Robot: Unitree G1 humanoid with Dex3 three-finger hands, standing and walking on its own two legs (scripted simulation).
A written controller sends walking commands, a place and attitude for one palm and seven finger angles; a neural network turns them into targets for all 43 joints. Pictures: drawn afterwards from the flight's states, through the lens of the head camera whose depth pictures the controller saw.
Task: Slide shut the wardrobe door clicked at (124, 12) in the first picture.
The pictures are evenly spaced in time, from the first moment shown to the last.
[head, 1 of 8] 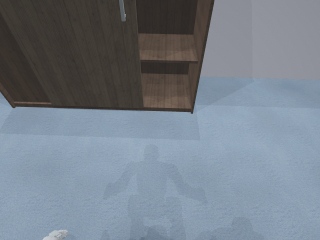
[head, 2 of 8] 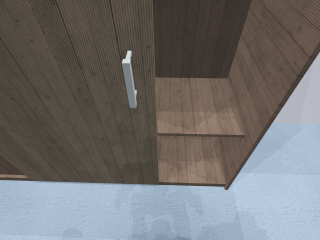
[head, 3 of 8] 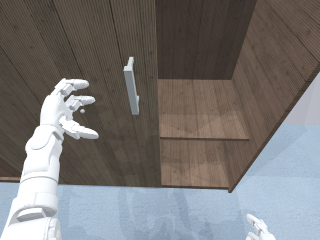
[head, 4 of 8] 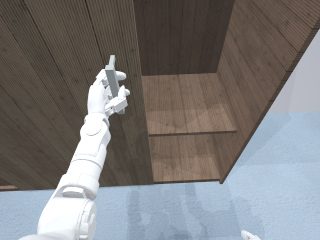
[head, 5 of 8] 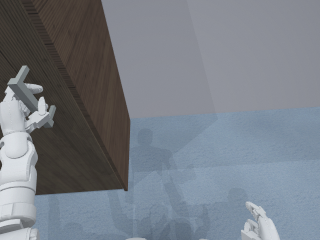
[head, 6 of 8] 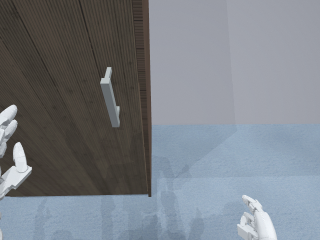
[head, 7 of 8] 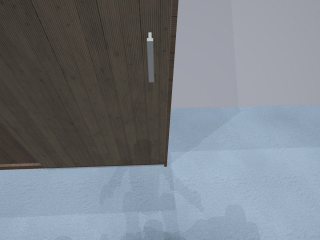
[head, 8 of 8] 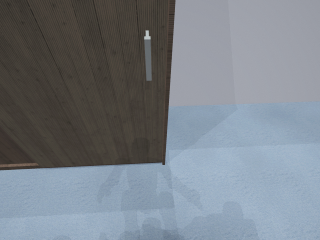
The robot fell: no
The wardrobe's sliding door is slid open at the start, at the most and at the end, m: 0.42 0.42 0.00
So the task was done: yes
